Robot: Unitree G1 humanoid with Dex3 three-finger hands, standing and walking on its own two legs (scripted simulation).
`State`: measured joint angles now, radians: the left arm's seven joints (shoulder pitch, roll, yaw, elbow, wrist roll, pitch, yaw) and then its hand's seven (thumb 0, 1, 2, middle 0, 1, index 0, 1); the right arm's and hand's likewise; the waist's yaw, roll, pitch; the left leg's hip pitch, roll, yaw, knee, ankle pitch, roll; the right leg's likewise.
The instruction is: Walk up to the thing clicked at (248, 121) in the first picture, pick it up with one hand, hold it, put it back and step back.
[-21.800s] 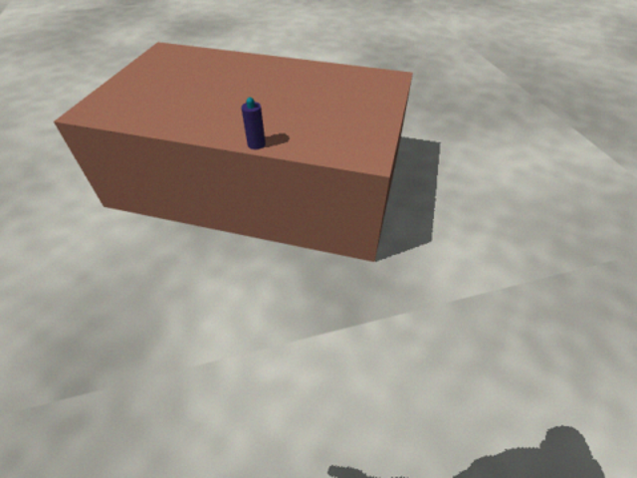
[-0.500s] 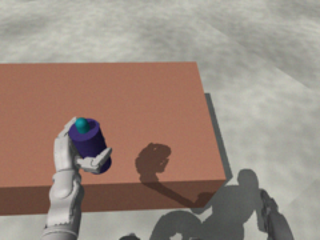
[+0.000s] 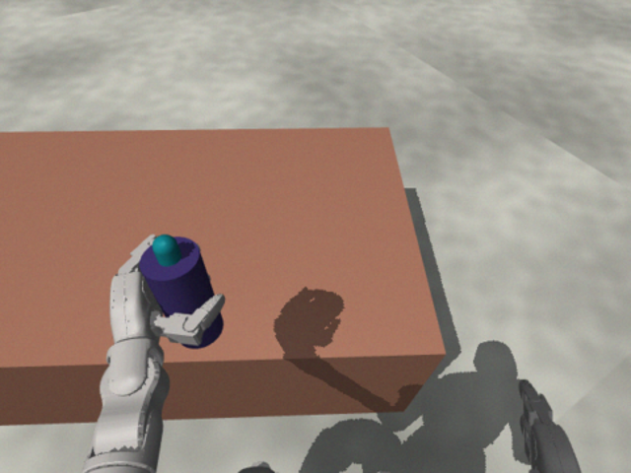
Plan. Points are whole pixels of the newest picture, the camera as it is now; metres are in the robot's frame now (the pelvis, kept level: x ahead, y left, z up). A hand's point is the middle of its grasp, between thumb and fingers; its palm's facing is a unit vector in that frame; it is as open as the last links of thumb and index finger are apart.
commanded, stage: hold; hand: left
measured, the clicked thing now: (183, 289) +0.32 +0.17 +0.07
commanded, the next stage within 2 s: crouch in 1.82 s
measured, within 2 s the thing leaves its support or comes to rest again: neither
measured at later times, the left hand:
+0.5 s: hand (187, 288) +0.33 +0.17 +0.07, palm faces +0.22 -0.98 +0.00, open 9.5 cm
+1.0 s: hand (187, 291) +0.33 +0.17 +0.06, palm faces +0.21 -0.98 -0.01, open 9.5 cm
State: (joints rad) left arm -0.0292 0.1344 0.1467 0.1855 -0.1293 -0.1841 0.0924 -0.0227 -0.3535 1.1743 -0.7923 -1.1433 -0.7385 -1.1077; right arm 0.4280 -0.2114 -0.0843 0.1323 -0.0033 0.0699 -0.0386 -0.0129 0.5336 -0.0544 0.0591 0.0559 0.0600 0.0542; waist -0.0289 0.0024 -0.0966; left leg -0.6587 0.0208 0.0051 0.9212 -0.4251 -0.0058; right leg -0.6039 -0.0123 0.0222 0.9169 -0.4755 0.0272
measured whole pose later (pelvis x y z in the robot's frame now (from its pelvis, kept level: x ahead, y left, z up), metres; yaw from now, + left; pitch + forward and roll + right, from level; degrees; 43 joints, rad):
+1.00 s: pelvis +0.01 +0.00 +0.00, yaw +0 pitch +10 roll +0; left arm 0.00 0.14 0.14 0.17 -0.14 -0.21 0.07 -0.02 -0.35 1.18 -0.79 -1.15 -0.73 -1.11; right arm 0.40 -0.21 -0.07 0.20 0.00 0.04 -0.04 -0.01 0.52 -0.06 0.06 0.06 0.06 0.05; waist -0.02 0.01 -0.10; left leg -0.66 0.02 0.00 0.92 -0.43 -0.01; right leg -0.60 -0.01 0.02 0.91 -0.48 0.02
